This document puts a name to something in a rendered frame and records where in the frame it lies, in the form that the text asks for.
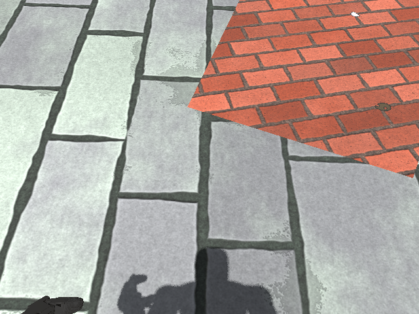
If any robot left hand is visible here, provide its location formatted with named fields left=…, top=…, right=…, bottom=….
left=21, top=296, right=84, bottom=314

